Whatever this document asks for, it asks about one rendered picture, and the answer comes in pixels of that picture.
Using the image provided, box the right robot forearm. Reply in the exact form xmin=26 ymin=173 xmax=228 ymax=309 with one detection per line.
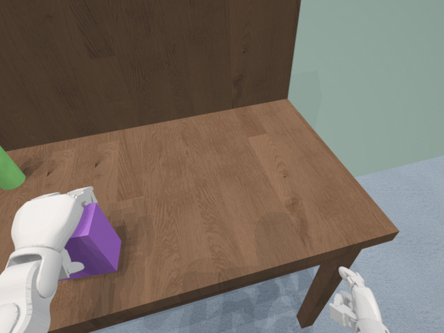
xmin=355 ymin=319 xmax=390 ymax=333

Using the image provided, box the sponge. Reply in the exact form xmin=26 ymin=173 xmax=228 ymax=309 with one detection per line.
xmin=58 ymin=203 xmax=121 ymax=281

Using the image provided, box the table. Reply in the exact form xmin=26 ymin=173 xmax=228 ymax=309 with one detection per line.
xmin=0 ymin=0 xmax=399 ymax=333

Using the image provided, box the left robot hand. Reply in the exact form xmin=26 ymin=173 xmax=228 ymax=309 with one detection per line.
xmin=11 ymin=186 xmax=98 ymax=280

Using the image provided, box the left robot forearm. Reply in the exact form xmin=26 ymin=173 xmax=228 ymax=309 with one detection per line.
xmin=0 ymin=246 xmax=63 ymax=333

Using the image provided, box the right robot hand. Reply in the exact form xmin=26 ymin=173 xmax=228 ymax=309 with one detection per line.
xmin=329 ymin=266 xmax=382 ymax=331

